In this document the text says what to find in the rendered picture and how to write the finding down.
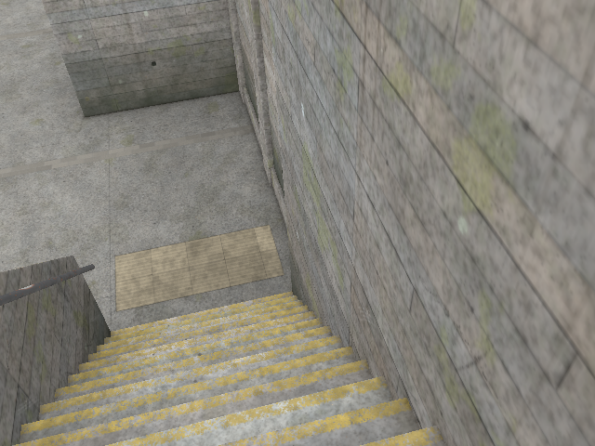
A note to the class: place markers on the stairs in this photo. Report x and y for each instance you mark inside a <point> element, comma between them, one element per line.
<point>263,372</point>

